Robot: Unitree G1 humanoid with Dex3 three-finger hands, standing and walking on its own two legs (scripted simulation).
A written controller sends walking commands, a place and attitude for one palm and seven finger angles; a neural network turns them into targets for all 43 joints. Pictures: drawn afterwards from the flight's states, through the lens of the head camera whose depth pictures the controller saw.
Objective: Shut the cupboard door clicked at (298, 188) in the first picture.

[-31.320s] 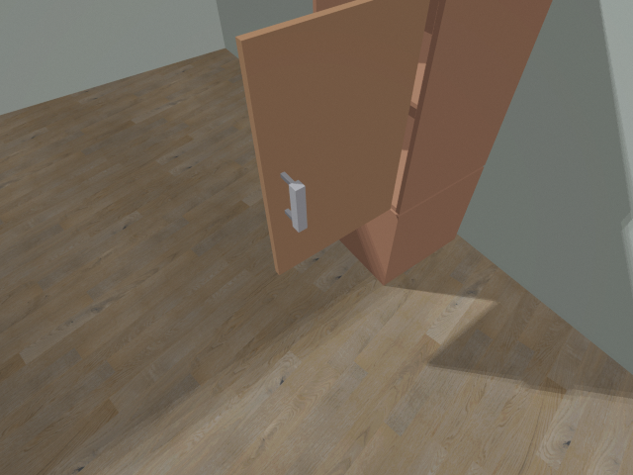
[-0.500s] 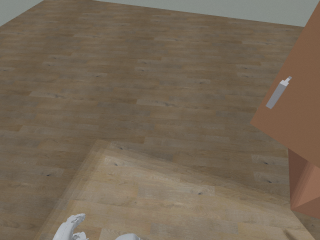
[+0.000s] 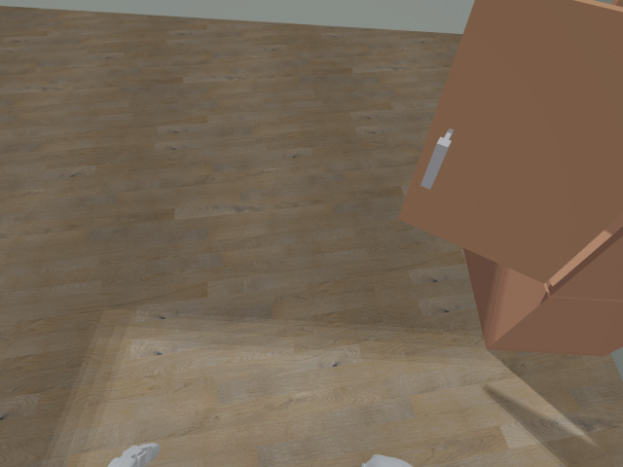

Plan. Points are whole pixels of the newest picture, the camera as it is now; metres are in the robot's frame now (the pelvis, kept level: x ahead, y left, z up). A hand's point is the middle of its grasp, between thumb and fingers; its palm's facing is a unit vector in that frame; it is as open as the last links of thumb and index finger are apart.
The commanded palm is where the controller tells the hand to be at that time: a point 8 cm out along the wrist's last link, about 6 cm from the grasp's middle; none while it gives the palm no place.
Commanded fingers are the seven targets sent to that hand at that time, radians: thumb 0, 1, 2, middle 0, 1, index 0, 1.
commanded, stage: turn to face it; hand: left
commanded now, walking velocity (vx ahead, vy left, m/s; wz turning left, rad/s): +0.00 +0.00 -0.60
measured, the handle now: (438, 158) +0.72 -0.23 -0.08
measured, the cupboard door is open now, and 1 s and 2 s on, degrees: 63 63 63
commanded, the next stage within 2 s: take the last steps up to it in 0.66 s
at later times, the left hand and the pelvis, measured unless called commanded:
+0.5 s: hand (192, 453) +0.15 +0.18 -0.17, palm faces -0.24 -0.95 -0.21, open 7.4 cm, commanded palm none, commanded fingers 0.00 0.90 0.90 -0.20 -0.30 -0.20 -0.30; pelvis +0.02 +0.01 -0.01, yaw -16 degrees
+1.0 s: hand (237, 446) +0.16 +0.12 -0.17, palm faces -0.37 -0.91 -0.20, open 7.4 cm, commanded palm none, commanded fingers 0.00 0.90 0.90 -0.20 -0.30 -0.20 -0.30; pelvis +0.04 -0.03 +0.00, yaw -24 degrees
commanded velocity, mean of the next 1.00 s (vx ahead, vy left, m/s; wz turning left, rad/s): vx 0.08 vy -0.02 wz -0.35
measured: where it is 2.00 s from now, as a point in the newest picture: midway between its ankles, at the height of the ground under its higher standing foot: outside the picture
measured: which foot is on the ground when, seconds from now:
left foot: down 0.00-0.08, up 0.10-0.38, down 0.40-0.74, up 0.76-1.00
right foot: up 0.00-0.06, down 0.08-0.40, up 0.42-0.70, down 0.72-1.00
